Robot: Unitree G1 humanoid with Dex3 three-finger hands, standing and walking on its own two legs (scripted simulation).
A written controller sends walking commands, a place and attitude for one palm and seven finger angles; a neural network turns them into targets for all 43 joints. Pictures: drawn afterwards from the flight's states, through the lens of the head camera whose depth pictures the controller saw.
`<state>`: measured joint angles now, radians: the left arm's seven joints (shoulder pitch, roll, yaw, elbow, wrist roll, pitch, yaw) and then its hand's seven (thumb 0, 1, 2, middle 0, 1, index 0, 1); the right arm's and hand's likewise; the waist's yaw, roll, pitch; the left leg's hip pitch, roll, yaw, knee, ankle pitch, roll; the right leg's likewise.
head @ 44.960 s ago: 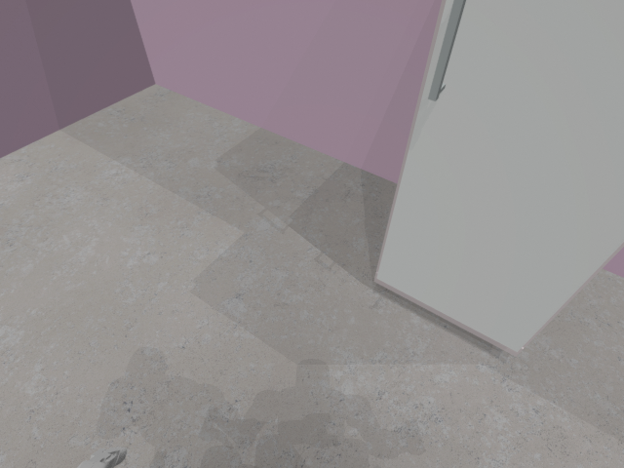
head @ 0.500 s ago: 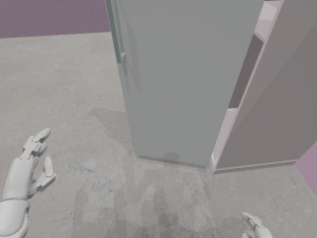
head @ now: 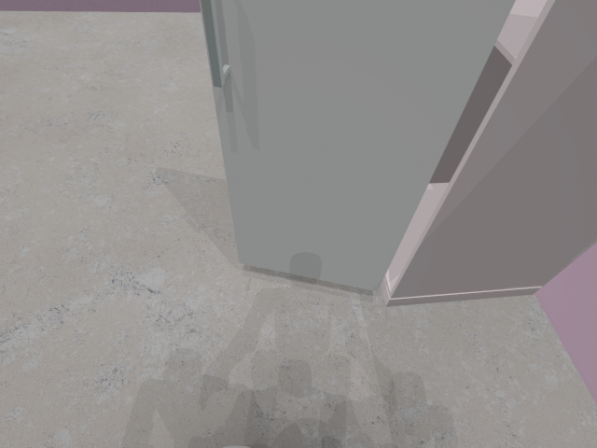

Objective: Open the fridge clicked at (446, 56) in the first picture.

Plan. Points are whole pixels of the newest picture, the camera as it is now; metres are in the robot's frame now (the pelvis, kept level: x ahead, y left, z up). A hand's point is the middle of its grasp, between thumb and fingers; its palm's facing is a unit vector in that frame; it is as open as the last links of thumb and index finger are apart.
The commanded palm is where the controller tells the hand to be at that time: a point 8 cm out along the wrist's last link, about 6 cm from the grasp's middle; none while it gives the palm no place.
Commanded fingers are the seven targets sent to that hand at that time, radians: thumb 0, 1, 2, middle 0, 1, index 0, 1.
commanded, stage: let the arm hang, fingers relaxed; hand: left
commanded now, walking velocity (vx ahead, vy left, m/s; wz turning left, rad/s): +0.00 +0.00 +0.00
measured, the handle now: (213, 8) +0.74 +0.20 +0.21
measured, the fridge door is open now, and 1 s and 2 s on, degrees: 72 72 72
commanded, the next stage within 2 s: look to check the result in 0.52 s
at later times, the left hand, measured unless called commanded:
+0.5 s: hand (147, 432) +0.16 +0.23 -0.14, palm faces -0.07 -0.95 -0.31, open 7.4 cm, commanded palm none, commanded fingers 0.00 0.90 0.90 -0.20 -0.30 -0.20 -0.30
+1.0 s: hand out of the picture +0.13 +0.23 -0.15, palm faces -0.07 -0.94 -0.34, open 7.4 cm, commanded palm none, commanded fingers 0.00 0.90 0.90 -0.20 -0.30 -0.20 -0.30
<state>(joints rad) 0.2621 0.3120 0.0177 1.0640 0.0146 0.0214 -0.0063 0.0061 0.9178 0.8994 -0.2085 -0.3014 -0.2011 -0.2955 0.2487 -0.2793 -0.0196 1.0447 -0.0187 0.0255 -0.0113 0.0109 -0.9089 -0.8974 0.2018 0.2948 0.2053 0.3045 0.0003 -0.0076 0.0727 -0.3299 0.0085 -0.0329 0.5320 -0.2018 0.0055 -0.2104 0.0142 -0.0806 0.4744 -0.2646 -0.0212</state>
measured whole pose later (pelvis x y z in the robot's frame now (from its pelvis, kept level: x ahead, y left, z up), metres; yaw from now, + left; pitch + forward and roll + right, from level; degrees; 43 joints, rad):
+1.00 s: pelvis +0.05 -0.02 +0.01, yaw -3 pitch +0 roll +0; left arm 0.12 0.33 0.01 1.12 0.01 -0.01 0.01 0.00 0.90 0.90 -0.21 -0.30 -0.20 -0.30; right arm 0.11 -0.32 0.00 1.13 -0.01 0.00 -0.01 0.01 -0.91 -0.90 0.20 0.29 0.21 0.30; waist -0.01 0.01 0.05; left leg -0.13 0.01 0.02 0.33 -0.19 -0.01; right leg -0.04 0.02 -0.03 0.30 -0.25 -0.03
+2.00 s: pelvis +0.04 -0.02 +0.01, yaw -3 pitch -1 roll +0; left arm 0.12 0.33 0.00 1.13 0.01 -0.01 0.00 0.00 0.90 0.90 -0.21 -0.30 -0.20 -0.30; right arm 0.12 -0.32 0.00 1.14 -0.01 0.00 -0.01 0.01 -0.91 -0.90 0.20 0.29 0.21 0.30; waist -0.01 0.00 0.05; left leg -0.13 0.02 0.02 0.31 -0.16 -0.02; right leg -0.04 0.02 -0.03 0.28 -0.22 -0.03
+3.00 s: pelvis +0.04 -0.02 +0.01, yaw -3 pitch -1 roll +0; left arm 0.11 0.33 0.00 1.12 0.01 -0.02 0.00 0.00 0.90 0.90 -0.21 -0.30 -0.20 -0.30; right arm 0.10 -0.34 0.00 1.14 -0.01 0.00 -0.01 0.01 -0.91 -0.90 0.20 0.29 0.21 0.30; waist -0.01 0.00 0.05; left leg -0.12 0.02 0.01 0.29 -0.16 -0.02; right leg -0.03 0.02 -0.03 0.27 -0.22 -0.03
